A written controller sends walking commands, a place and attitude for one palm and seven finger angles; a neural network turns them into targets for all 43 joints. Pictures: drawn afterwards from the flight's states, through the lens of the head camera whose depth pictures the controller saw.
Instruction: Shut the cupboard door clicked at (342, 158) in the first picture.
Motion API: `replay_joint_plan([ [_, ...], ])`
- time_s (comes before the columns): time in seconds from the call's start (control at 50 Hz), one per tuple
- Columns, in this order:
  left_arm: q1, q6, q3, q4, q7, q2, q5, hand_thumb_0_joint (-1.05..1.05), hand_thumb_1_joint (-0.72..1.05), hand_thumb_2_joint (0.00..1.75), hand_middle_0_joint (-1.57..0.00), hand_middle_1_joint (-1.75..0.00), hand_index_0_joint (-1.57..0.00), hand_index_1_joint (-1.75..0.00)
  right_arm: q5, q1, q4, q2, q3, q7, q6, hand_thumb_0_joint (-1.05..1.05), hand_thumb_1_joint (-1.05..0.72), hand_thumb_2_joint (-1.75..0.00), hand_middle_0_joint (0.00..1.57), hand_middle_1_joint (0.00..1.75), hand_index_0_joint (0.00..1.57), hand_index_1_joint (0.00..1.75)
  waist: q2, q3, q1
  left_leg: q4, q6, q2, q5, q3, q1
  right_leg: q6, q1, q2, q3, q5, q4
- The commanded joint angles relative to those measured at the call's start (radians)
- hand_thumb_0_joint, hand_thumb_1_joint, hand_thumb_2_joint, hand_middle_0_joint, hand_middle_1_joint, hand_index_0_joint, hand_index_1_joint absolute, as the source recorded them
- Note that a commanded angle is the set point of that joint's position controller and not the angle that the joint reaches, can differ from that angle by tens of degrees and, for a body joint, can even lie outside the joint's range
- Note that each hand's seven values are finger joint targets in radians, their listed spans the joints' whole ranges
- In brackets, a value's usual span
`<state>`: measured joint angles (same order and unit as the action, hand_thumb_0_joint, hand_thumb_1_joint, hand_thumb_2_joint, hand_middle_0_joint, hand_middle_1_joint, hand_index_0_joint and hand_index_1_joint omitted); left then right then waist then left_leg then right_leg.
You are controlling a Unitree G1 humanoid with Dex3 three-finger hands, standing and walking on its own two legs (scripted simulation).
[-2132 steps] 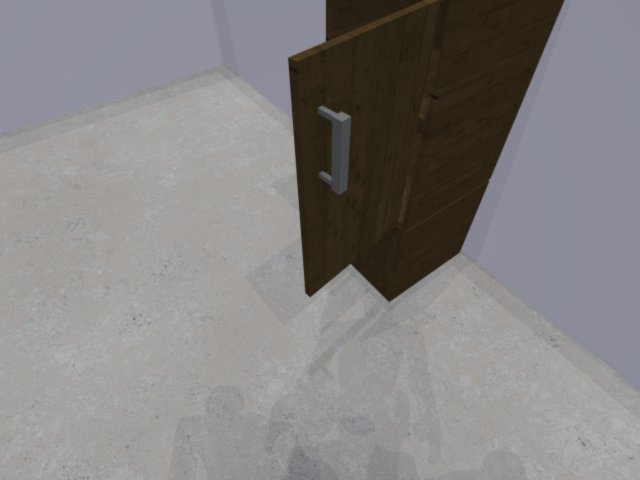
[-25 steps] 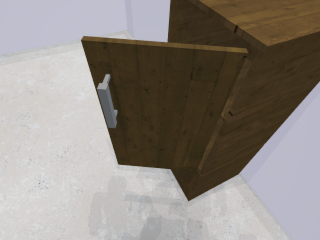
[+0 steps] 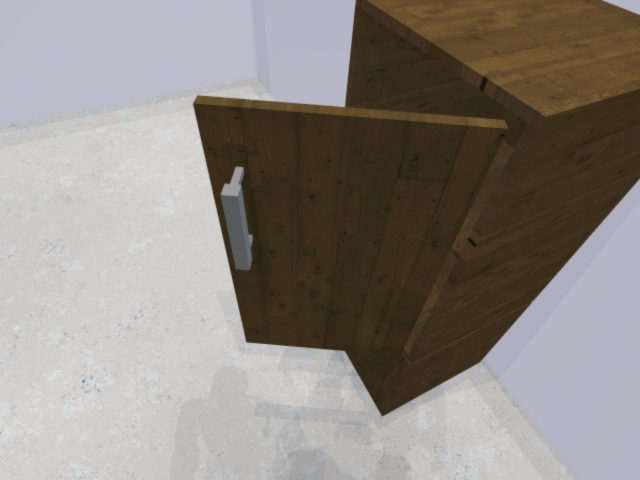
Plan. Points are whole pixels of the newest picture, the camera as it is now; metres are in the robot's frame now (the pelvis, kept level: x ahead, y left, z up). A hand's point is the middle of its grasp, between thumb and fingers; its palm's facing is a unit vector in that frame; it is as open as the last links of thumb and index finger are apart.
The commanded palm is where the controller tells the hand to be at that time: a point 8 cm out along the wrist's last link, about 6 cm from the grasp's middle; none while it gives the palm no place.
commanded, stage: look again from close up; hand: left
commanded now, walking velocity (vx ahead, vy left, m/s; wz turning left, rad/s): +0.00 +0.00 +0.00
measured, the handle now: (241, 220) +0.42 +0.15 +0.08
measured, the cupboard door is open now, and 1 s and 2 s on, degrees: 59 59 59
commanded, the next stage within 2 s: raise the hand and make a fist in 0.50 s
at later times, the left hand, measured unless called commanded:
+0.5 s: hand out of the picture +0.04 +0.15 -0.17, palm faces +0.02 -0.97 -0.24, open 7.4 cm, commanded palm none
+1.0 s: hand (212, 477) +0.14 +0.14 -0.05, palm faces +0.02 -1.00 +0.01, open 6.3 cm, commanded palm +0.12 +0.19 -0.03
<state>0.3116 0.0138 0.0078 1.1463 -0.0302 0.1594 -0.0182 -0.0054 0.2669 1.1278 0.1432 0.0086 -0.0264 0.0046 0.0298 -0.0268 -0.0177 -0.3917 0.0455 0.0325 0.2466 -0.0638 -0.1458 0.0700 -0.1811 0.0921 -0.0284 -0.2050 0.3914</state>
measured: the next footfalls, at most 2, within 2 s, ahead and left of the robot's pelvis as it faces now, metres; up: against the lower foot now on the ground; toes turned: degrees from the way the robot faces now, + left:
none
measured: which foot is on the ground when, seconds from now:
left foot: down 0.00-1.00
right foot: down 0.00-1.00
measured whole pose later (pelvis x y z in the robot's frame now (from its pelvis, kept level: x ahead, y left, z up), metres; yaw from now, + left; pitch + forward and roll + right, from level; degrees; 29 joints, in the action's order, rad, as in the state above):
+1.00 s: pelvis -0.04 -0.06 -0.07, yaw +2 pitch +9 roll +1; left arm 0.42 -0.51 0.20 0.21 0.40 0.20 0.28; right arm 0.03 0.16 0.54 0.27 0.07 -0.01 0.30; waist 0.05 0.09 -0.01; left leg -0.98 -0.04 -0.03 0.46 0.00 -0.68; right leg -0.03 -0.72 0.05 -0.07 -0.45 1.01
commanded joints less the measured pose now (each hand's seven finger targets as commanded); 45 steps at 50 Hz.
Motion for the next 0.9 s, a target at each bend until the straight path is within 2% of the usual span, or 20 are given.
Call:
replay_joint_plan([
  [0.0, 0.067, -0.039, -0.011, -0.008, -0.047, 0.099, -0.013, 0.0, 0.9, 0.9, -0.2, -0.3, -0.2, -0.3, 0.008, 0.014, -0.094, 0.157, 0.005, 0.004, 0.036, 0.0, -0.9, -0.9, 0.2, 0.3, 0.2, 0.3, -0.093, -0.034, 0.008, -0.072, -0.044, -0.167, -0.39, 0.083, -0.091, -0.068, -0.01, 0.046, 0.056, 0.204, 0.023],
  [0.02, 0.065, -0.041, -0.005, -0.045, -0.037, 0.124, -0.001, 0.0, 0.9, 0.9, -0.2, -0.3, -0.2, -0.3, -0.005, 0.051, -0.109, 0.119, 0.004, 0.007, 0.035, 0.0, -0.9, -0.9, 0.2, 0.3, 0.2, 0.3, -0.142, 0.009, 0.017, -0.019, -0.045, -0.125, -0.183, 0.103, -0.104, -0.088, 0.009, 0.036, 0.038, 0.005, 0.052],
  [0.04, 0.064, -0.049, -0.001, -0.047, -0.024, 0.123, -0.001, 0.0, 0.9, 0.9, -0.2, -0.3, -0.2, -0.3, -0.013, 0.023, -0.109, 0.104, 0.003, 0.01, 0.044, 0.0, -0.9, -0.9, 0.2, 0.3, 0.2, 0.3, -0.221, 0.035, -0.001, -0.02, -0.035, -0.105, -0.243, 0.101, -0.082, -0.099, 0.016, 0.033, 0.037, 0.094, 0.061],
  [0.08, 0.062, -0.046, -0.006, -0.054, -0.017, 0.102, 0.001, 0.0, 0.9, 0.9, -0.2, -0.3, -0.2, -0.3, -0.006, 0.073, -0.123, 0.118, 0.0, 0.002, 0.046, 0.0, -0.9, -0.9, 0.2, 0.3, 0.2, 0.3, -0.138, 0.04, 0.017, -0.012, -0.018, -0.134, -0.225, 0.132, -0.096, -0.096, 0.014, 0.009, 0.016, 0.015, 0.075],
  [0.16, 0.038, -0.046, -0.012, -0.063, -0.012, 0.076, 0.004, 0.0, 0.9, 0.9, -0.2, -0.3, -0.2, -0.3, -0.005, 0.087, -0.124, 0.117, -0.001, -0.001, 0.043, 0.0, -0.9, -0.9, 0.2, 0.3, 0.2, 0.3, 0.014, -0.02, 0.021, -0.012, -0.006, -0.127, -0.231, 0.126, -0.094, -0.096, -0.015, 0.014, 0.016, 0.067, 0.072],
  [0.28, 0.025, -0.04, -0.005, -0.08, -0.01, 0.098, 0.006, 0.0, 0.9, 0.9, -0.2, -0.3, -0.2, -0.3, -0.006, 0.074, -0.111, 0.117, -0.005, 0.002, 0.037, 0.0, -0.9, -0.9, 0.2, 0.3, 0.2, 0.3, -0.002, -0.075, 0.015, 0.021, -0.01, -0.112, -0.151, 0.104, -0.1, -0.094, -0.03, 0.019, 0.032, 0.063, 0.053],
  [0.56, -0.004, -0.043, 0.004, -0.086, -0.007, 0.128, 0.007, 0.0, 0.9, 0.9, -0.2, -0.3, -0.2, -0.3, -0.007, 0.052, -0.069, 0.114, -0.005, 0.0, 0.031, 0.0, -0.9, -0.9, 0.2, 0.3, 0.2, 0.3, -0.011, -0.016, 0.011, 0.02, -0.026, -0.118, -0.189, 0.07, -0.036, -0.101, 0.025, 0.037, 0.042, 0.206, 0.029],
  [0.58, 0.075, -0.053, 0.011, -0.05, -0.047, 0.146, 0.0, 0.0, 0.9, 0.9, -0.2, -0.3, -0.2, -0.3, 0.004, -0.024, -0.128, 0.155, 0.009, 0.007, 0.03, 0.0, -0.9, -0.9, 0.2, 0.3, 0.2, 0.3, 0.165, -0.038, -0.019, -0.183, -0.053, -0.144, -0.2, 0.051, -0.127, -0.078, 0.027, 0.084, 0.096, 0.591, 0.038],
  [0.6, -0.842, -0.366, 0.456, -1.658, -0.035, 0.775, 0.133, 0.0, 0.9, 0.9, -0.2, -0.3, -0.2, -0.3, -0.008, 0.064, -0.36, 0.349, 0.059, -0.116, 0.23, 0.0, -0.9, -0.9, 0.2, 0.3, 0.2, 0.3, 0.008, 0.368, 0.121, -0.264, -0.024, -0.113, -0.45, 0.003, 0.274, -0.078, 0.025, -0.012, 0.05, 0.488, 0.196],
  [0.62, -0.07, -0.249, 0.034, -1.233, -0.027, 0.194, 0.135, 0.0, 0.9, 0.9, -0.22, -0.32, -0.22, -0.32, 0.054, -0.04, -0.383, 0.212, -0.01, -0.115, 0.297, 0.0, -0.9, -0.9, 0.2, 0.3, 0.2, 0.3, -0.367, 0.442, 0.037, -0.154, -0.02, -0.052, -0.541, 0.04, 0.218, -0.084, -0.046, -0.082, -0.038, 0.266, 0.315],
  [0.64, -0.09, -0.211, 0.069, -1.302, -0.066, 0.202, 0.181, 0.0, 0.9, 0.9, -0.24, -0.34, -0.24, -0.34, 0.034, -0.061, -0.367, 0.224, -0.014, -0.093, 0.334, 0.0, -0.9, -0.9, 0.2, 0.3, 0.2, 0.3, -0.388, 0.442, -0.007, -0.121, -0.052, -0.075, -0.647, 0.051, 0.203, -0.096, -0.045, -0.082, -0.055, 0.116, 0.198],
  [0.66, 0.139, -0.098, -0.032, -1.086, -0.06, -0.044, 0.18, 0.0, 0.9, 0.9, -0.25, -0.36, -0.25, -0.36, 0.048, -0.055, -0.345, 0.168, 0.005, -0.061, 0.349, 0.0, -0.9, -0.9, 0.2, 0.3, 0.2, 0.3, -0.225, 0.273, 0.032, -0.098, -0.054, -0.081, -0.555, 0.072, 0.07, -0.083, -0.082, -0.071, -0.069, 0.086, 0.18],
  [0.68, -0.066, -0.126, 0.005, -1.244, -0.061, 0.034, 0.187, 0.0, 0.9, 0.9, -0.27, -0.38, -0.27, -0.38, 0.055, -0.039, -0.394, 0.22, 0.036, -0.05, 0.362, 0.0, -0.9, -0.9, 0.2, 0.3, 0.2, 0.3, -0.195, 0.141, 0.06, -0.131, -0.055, -0.066, -0.373, 0.082, -0.032, -0.077, -0.117, -0.064, -0.058, 0.136, 0.16],
  [0.7, -0.051, -0.165, 0.099, -1.219, -0.05, 0.108, 0.173, 0.0, 0.9, 0.9, -0.29, -0.4, -0.29, -0.4, 0.038, -0.049, -0.431, 0.221, 0.052, -0.048, 0.369, 0.0, -0.9, -0.9, 0.2, 0.3, 0.2, 0.3, -0.115, 0.089, 0.065, -0.156, -0.048, -0.046, -0.275, 0.08, -0.121, -0.078, -0.165, -0.067, -0.075, 0.115, 0.162],
  [0.72, -0.001, -0.217, 0.114, -1.147, -0.021, 0.095, 0.174, 0.0, 0.9, 0.9, -0.31, -0.42, -0.31, -0.42, 0.026, -0.067, -0.453, 0.217, 0.052, -0.043, 0.375, 0.0, -0.9, -0.9, 0.2, 0.3, 0.2, 0.3, 0.015, -0.012, 0.06, -0.182, -0.044, -0.028, -0.167, 0.077, -0.22, -0.074, -0.243, -0.075, -0.084, 0.051, 0.168],
  [0.74, 0.12, -0.264, 0.152, -1.028, 0.016, 0.088, 0.186, 0.0, 0.9, 0.9, -0.33, -0.44, -0.33, -0.44, 0.027, -0.081, -0.483, 0.211, 0.063, -0.037, 0.374, 0.0, -0.9, -0.9, 0.2, 0.3, 0.2, 0.3, 0.129, -0.062, 0.033, -0.199, -0.048, -0.02, -0.085, 0.08, -0.301, -0.074, -0.277, -0.077, -0.089, -0.033, 0.179],
  [0.78, 0.311, -0.398, 0.176, -0.857, 0.129, 0.029, 0.232, 0.0, 0.9, 0.9, -0.36, -0.48, -0.36, -0.48, 0.013, -0.098, -0.532, 0.195, 0.074, -0.016, 0.37, 0.0, -0.9, -0.9, 0.2, 0.3, 0.2, 0.3, 0.336, -0.059, -0.019, -0.301, -0.056, -0.002, 0.028, 0.064, -0.458, -0.065, -0.356, -0.066, -0.041, -0.155, 0.233],
  [0.82, 0.361, -0.541, 0.227, -0.867, 0.273, 0.059, 0.287, 0.0, 0.9, 0.9, -0.4, -0.52, -0.4, -0.52, 0.013, -0.117, -0.586, 0.206, 0.088, 0.003, 0.357, 0.0, -0.9, -0.9, 0.2, 0.3, 0.2, 0.3, 0.355, 0.045, -0.046, -0.399, -0.064, 0.011, 0.066, 0.045, -0.551, -0.062, -0.326, -0.041, 0.031, -0.122, 0.303],
  [0.86, 0.333, -0.629, 0.281, -0.888, 0.413, 0.137, 0.312, 0.0, 0.9, 0.9, -0.44, -0.56, -0.44, -0.56, 0.025, -0.127, -0.646, 0.223, 0.094, 0.024, 0.353, 0.0, -0.9, -0.9, 0.2, 0.3, 0.2, 0.3, 0.177, 0.161, -0.052, -0.477, -0.067, 0.022, 0.049, 0.032, -0.574, -0.079, -0.294, -0.014, 0.087, -0.031, 0.376],
  [0.88, 0.313, -0.631, 0.325, -0.94, 0.444, 0.193, 0.312, 0.0, 0.9, 0.9, -0.46, -0.58, -0.46, -0.58, 0.031, -0.142, -0.678, 0.225, 0.097, 0.025, 0.348, 0.0, -0.9, -0.9, 0.2, 0.3, 0.2, 0.3, 0.088, 0.224, -0.071, -0.499, -0.059, 0.027, 0.044, 0.016, -0.58, -0.084, -0.29, -0.012, 0.101, -0.043, 0.397],
])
